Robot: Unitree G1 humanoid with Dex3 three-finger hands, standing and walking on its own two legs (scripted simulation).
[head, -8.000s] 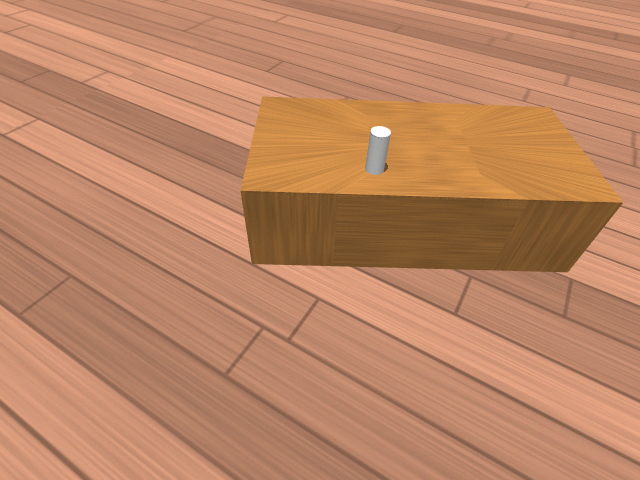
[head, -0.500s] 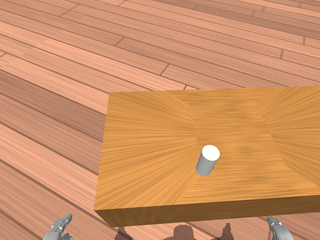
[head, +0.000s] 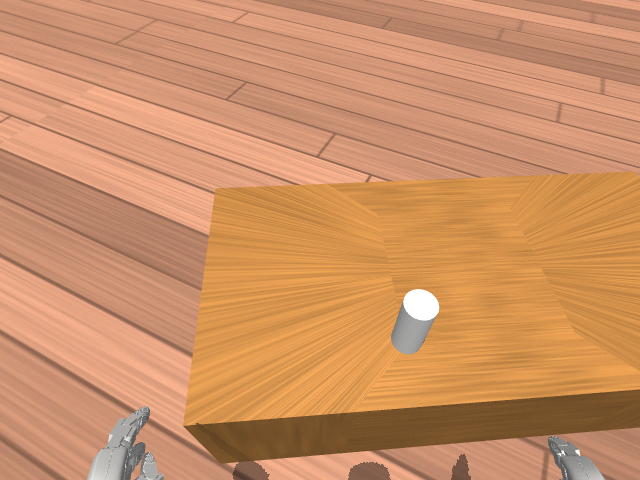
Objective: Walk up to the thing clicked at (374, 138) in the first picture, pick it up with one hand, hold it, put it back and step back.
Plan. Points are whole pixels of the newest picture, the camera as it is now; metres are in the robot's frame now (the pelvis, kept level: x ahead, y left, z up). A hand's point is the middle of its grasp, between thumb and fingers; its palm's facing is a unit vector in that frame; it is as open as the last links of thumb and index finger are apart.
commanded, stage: go down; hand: right
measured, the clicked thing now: (413, 323) +0.47 -0.19 -0.27
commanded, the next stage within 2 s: approach in 1.82 s
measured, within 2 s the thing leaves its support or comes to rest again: neither
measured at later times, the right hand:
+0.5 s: hand (554, 455) +0.19 -0.29 -0.07, palm faces +0.13 +0.94 -0.31, open 17.6 cm
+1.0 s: hand (580, 351) +0.30 -0.34 -0.02, palm faces +0.14 +0.98 -0.17, open 17.7 cm
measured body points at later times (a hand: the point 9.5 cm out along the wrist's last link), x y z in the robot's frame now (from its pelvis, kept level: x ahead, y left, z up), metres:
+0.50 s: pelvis -0.01 +0.00 -0.01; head +0.02 -0.02 +0.44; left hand +0.14 +0.25 -0.08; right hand +0.18 -0.34 -0.05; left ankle -0.01 +0.15 -0.70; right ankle +0.00 -0.12 -0.70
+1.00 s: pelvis -0.03 +0.00 -0.01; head +0.06 -0.02 +0.43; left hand +0.04 +0.28 -0.10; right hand +0.29 -0.39 -0.01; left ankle -0.01 +0.15 -0.70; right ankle +0.00 -0.12 -0.70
